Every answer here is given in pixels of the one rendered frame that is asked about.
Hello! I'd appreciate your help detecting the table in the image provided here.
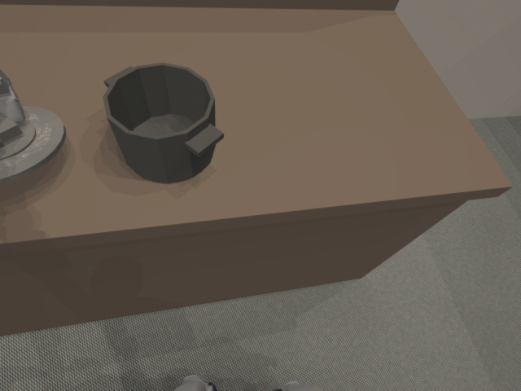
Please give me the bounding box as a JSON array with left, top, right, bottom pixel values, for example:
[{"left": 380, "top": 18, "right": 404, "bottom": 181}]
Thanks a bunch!
[{"left": 0, "top": 0, "right": 513, "bottom": 336}]

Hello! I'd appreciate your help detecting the lid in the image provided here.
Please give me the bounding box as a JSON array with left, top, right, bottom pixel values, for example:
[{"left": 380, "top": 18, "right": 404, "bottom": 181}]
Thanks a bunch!
[{"left": 0, "top": 106, "right": 66, "bottom": 184}]

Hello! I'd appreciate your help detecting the left robot hand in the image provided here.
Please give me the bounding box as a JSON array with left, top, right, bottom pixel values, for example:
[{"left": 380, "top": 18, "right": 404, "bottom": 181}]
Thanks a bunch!
[{"left": 0, "top": 69, "right": 25, "bottom": 148}]

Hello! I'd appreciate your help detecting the knob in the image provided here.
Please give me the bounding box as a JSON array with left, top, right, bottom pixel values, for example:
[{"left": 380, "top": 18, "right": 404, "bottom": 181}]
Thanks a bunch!
[{"left": 0, "top": 113, "right": 23, "bottom": 142}]

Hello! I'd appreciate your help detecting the pot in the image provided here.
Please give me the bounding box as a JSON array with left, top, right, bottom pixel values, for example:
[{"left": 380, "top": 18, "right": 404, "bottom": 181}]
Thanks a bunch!
[{"left": 103, "top": 63, "right": 224, "bottom": 183}]

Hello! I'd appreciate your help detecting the left robot shin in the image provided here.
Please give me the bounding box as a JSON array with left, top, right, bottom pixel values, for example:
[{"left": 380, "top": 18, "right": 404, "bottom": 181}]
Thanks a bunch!
[{"left": 183, "top": 375, "right": 205, "bottom": 384}]

